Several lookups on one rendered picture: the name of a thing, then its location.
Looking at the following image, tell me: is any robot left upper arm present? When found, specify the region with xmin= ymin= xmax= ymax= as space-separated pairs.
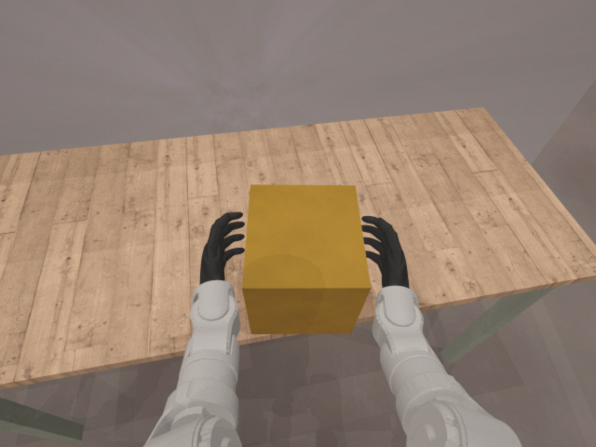
xmin=143 ymin=415 xmax=242 ymax=447

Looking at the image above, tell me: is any robot right upper arm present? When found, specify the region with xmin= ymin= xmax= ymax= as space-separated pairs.
xmin=406 ymin=400 xmax=522 ymax=447

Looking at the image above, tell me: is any table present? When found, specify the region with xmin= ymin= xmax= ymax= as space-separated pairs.
xmin=0 ymin=107 xmax=596 ymax=443

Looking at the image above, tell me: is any robot left forearm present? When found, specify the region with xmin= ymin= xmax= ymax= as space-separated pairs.
xmin=147 ymin=280 xmax=240 ymax=441

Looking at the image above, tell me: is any carton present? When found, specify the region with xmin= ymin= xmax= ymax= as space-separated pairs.
xmin=242 ymin=184 xmax=371 ymax=334

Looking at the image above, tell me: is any robot right forearm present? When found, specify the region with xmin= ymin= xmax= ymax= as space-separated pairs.
xmin=372 ymin=286 xmax=494 ymax=435

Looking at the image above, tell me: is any left robot hand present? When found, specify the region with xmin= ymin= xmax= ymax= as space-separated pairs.
xmin=200 ymin=212 xmax=245 ymax=284

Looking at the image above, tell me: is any right robot hand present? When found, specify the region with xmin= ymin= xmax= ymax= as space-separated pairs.
xmin=361 ymin=216 xmax=410 ymax=289

